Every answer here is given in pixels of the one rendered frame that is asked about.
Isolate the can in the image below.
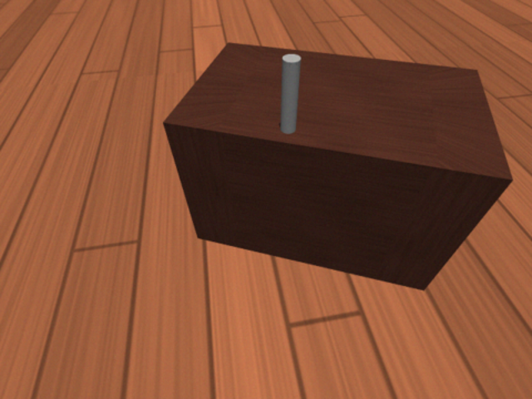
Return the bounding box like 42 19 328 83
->
280 54 301 134

